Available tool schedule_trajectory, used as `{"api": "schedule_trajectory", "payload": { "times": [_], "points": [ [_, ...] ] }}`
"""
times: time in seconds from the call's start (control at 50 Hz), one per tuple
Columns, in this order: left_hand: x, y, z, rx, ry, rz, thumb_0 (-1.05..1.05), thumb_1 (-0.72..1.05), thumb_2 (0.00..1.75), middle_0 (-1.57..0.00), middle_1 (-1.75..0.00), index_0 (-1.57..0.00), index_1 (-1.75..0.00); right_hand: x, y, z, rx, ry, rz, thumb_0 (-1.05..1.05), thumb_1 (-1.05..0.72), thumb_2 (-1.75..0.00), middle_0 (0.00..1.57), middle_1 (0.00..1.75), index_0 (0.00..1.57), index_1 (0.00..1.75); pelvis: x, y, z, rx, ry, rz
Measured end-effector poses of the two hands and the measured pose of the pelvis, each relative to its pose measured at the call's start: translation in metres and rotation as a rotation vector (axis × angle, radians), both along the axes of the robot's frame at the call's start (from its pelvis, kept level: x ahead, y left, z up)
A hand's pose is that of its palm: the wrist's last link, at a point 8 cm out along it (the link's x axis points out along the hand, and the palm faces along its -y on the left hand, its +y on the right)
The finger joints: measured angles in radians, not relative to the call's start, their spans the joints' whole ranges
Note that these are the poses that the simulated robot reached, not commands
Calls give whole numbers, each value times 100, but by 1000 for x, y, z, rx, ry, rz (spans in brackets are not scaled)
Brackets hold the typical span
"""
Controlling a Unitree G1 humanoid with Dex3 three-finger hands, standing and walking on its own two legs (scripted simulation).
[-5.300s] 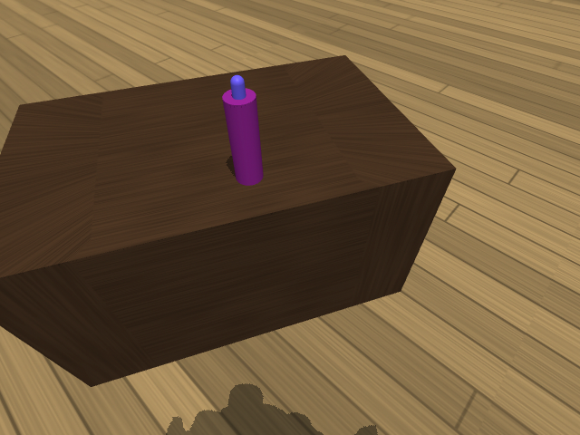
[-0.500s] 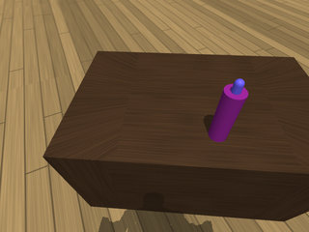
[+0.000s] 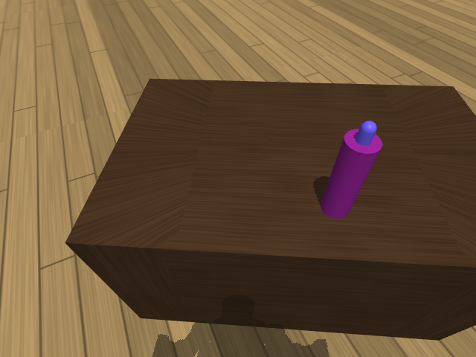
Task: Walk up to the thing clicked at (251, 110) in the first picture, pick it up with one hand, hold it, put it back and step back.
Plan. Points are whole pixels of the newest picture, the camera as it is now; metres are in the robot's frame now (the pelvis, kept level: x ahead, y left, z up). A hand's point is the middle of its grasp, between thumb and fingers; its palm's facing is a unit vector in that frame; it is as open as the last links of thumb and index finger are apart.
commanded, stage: stand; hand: right
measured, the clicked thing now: (349, 171) +0.48 -0.21 +0.00
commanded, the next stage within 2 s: rise first in 0.70 s
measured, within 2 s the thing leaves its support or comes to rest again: neither
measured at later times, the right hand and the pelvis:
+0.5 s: hand out of the picture +0.06 -0.25 -0.16, palm faces -0.02 +0.94 -0.33, open 7.4 cm; pelvis +0.00 +0.00 +0.00, yaw +0 degrees
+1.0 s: hand out of the picture +0.15 -0.24 -0.14, palm faces +0.17 +0.94 -0.30, open 10.0 cm; pelvis -0.02 +0.00 -0.01, yaw -1 degrees
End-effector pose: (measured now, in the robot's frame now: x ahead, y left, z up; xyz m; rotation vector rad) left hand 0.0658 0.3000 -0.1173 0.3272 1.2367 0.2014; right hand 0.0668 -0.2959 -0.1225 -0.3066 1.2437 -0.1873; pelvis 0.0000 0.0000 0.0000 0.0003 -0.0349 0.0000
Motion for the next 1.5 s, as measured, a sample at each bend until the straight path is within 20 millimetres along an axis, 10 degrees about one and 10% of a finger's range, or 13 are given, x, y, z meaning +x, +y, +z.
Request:
{"api": "schedule_trajectory", "payload": {
  "times": [0.86,1.06,1.5],
  "points": [
    [4,-3,0,-10,-65,23,1,88,88,-19,-28,-18,-28,0,2,1,3,-51,-29,1,-88,-88,18,28,18,28,-6,0,-2,0,6,-3],
    [79,-17,19,-27,-380,55,1,45,46,-8,-11,-8,-11,81,9,30,-13,-432,-98,1,-45,-46,9,10,9,10,-13,5,-8,0,65,-8],
    [99,-35,31,-74,-503,-1,0,-45,7,-6,-6,-6,-5,87,12,99,-109,-687,-70,0,45,-7,5,6,5,6,10,14,-6,-3,33,-22]
  ]
}}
